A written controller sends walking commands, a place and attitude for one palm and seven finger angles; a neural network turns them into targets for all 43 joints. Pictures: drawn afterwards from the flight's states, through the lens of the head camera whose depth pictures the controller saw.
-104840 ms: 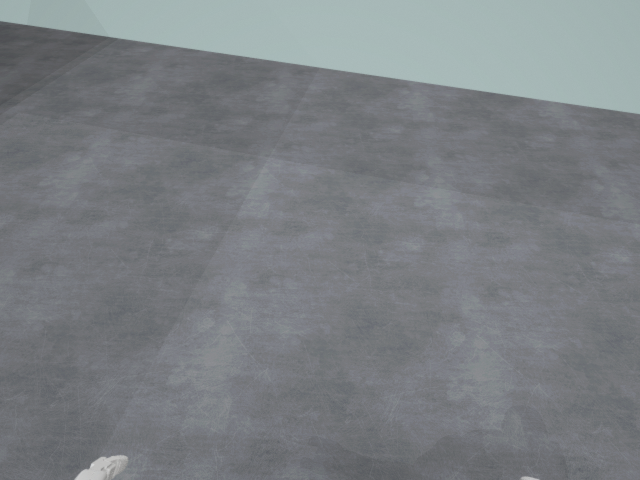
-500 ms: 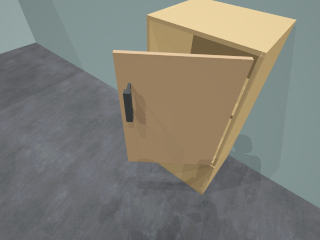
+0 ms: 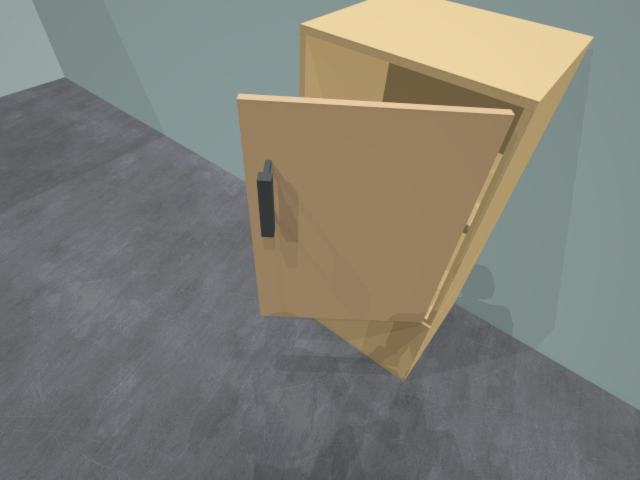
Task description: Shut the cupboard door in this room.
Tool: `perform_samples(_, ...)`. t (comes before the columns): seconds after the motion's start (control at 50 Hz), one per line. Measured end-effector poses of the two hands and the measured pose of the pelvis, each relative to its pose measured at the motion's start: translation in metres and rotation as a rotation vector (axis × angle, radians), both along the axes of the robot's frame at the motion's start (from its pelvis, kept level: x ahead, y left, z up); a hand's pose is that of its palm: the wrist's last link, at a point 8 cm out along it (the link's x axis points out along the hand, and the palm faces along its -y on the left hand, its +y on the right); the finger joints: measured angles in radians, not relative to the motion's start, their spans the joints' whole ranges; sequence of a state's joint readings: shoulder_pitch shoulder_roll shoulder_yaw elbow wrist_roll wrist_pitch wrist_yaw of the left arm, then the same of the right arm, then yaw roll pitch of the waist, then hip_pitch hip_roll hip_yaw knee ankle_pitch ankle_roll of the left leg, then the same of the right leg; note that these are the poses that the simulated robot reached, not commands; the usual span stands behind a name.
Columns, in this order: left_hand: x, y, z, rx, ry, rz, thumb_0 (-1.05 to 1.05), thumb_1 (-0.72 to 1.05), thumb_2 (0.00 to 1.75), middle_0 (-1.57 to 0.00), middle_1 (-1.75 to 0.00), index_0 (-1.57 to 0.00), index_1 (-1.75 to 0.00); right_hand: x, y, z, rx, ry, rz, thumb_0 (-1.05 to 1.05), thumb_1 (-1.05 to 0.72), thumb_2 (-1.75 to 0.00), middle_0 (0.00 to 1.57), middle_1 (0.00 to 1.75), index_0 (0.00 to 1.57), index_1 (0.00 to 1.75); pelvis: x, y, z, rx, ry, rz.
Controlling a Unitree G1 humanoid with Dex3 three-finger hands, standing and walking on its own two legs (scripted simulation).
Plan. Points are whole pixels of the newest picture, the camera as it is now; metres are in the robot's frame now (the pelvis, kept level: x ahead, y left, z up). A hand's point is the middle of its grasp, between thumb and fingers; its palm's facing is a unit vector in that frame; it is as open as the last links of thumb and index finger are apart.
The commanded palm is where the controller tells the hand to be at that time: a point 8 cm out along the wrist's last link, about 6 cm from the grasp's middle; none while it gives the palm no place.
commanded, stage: look again from close up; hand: left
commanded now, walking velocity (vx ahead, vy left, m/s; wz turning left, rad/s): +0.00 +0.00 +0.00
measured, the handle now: (268, 198) +0.56 +0.12 +0.03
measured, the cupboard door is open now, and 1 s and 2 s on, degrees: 37 37 37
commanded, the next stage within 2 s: shuffle to correct the standing spot in 0.30 s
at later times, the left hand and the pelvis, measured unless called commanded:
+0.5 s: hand out of the picture +0.04 +0.23 -0.17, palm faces +0.00 -0.95 -0.30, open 7.4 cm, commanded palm none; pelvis +0.04 +0.00 +0.00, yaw +1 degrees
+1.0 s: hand out of the picture +0.08 +0.10 -0.19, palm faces +0.06 -0.99 -0.12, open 7.3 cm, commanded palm none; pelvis +0.12 -0.05 -0.01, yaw -1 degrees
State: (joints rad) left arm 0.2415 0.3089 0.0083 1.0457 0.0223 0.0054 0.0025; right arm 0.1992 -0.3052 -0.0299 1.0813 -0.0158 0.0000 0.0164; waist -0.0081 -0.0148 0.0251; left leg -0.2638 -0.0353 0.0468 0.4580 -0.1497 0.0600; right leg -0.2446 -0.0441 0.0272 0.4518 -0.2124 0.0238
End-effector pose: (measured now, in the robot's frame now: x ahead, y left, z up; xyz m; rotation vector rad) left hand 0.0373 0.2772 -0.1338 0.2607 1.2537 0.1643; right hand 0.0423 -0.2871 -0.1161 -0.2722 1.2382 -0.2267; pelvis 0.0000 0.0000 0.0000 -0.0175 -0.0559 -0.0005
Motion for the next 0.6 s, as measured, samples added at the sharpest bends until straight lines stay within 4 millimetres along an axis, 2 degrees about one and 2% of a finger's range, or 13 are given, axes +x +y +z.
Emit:
perform_samples(0.2, -0.003, 0.005, 0.0, 0.001, 0.025, 0.018, 0.0, 0.91, 0.9, -0.21, -0.3, -0.2, -0.3, 0.024, 0.01, 0.001, 0.014, -0.019, 0.019, 0.01, -0.91, -0.9, 0.2, 0.3, 0.21, 0.3, 0.007, 0.005, 0.001, 0.004, 0.006, 0.006)
perform_samples(0.44, -0.001, 0.007, 0.002, 0.02, 0.076, 0.042, 0.01, 0.91, 0.9, -0.2, -0.3, -0.2, -0.3, 0.052, 0.004, 0.003, 0.008, -0.011, 0.035, 0.01, -0.91, -0.9, 0.2, 0.3, 0.2, 0.3, 0.028, 0.002, 0.004, 0.016, 0.021, 0.015)
perform_samples(0.52, 0.002, -0.003, 0.001, 0.016, 0.107, 0.049, 0.0, 0.91, 0.9, -0.2, -0.3, -0.2, -0.3, 0.06, 0.006, 0.0, 0.02, 0.002, 0.027, 0.01, -0.91, -0.9, 0.2, 0.29, 0.2, 0.3, 0.04, -0.003, 0.004, 0.02, 0.034, 0.01)
perform_samples(0.6, 0.005, -0.027, -0.004, -0.023, 0.149, 0.051, 0.0, 0.91, 0.9, -0.2, -0.3, -0.2, -0.3, 0.062, 0.015, -0.008, 0.064, 0.029, 0.012, 0.01, -0.91, -0.9, 0.2, 0.29, 0.2, 0.3, 0.055, -0.012, 0.004, 0.025, 0.04, 0.003)
